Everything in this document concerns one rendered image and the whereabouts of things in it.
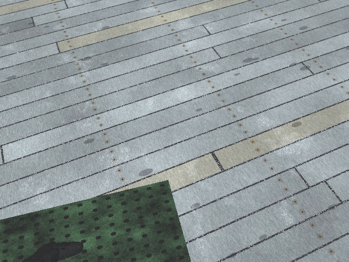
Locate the left robot hand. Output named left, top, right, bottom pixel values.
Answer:
left=23, top=241, right=83, bottom=262

